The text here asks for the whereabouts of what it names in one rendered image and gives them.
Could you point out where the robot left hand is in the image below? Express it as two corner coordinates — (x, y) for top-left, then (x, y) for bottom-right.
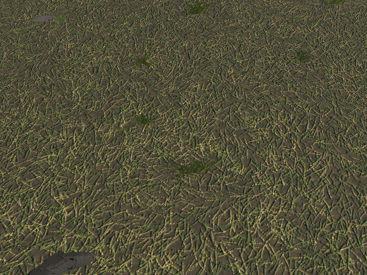
(28, 251), (93, 275)

